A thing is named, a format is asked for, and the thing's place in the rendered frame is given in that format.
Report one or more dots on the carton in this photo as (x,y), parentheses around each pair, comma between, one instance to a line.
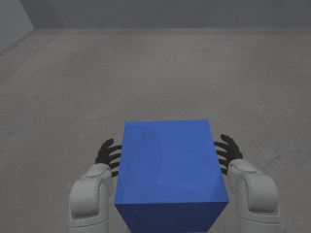
(170,179)

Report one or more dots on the robot left forearm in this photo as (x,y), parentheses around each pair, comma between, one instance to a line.
(88,201)

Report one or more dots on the robot left hand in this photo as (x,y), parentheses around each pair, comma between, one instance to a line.
(103,155)

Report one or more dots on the robot right hand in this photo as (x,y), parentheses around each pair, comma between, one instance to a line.
(231,154)

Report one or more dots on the robot right forearm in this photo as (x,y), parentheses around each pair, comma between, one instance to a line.
(257,198)

